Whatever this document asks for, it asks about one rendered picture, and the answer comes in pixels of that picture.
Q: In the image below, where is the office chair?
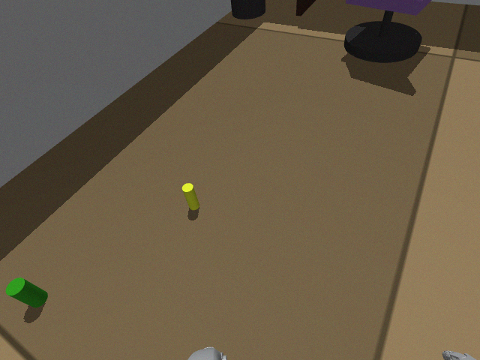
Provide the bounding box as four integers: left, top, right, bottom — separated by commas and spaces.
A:
344, 0, 431, 63

